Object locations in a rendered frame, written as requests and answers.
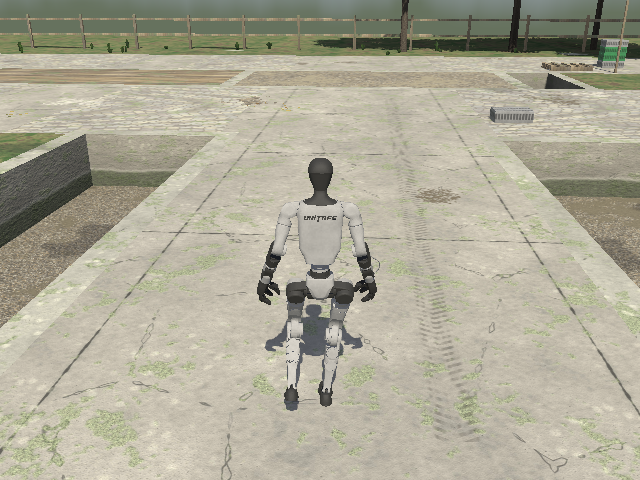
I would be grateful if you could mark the robot shin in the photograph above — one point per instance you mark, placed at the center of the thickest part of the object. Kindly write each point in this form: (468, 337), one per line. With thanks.
(331, 356)
(292, 356)

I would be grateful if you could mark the left robot upper arm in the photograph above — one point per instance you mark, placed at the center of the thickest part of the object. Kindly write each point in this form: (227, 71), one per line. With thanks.
(289, 210)

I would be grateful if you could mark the left robot forearm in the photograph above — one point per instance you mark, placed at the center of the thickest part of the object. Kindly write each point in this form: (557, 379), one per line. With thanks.
(270, 266)

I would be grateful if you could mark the right robot forearm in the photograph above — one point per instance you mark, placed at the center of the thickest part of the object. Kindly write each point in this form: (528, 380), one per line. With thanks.
(366, 267)

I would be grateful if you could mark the right robot shin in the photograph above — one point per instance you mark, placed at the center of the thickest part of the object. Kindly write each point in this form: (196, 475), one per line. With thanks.
(331, 356)

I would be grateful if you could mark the robot left hand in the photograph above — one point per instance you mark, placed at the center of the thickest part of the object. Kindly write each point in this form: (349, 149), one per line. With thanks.
(263, 288)

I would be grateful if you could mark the left robot shin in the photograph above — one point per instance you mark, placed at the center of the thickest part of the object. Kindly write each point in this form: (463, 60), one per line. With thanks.
(292, 356)

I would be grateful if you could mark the right robot upper arm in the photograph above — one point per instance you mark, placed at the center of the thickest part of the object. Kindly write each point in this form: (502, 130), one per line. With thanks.
(351, 211)

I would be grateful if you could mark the robot right hand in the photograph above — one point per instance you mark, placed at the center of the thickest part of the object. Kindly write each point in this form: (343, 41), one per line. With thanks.
(364, 287)

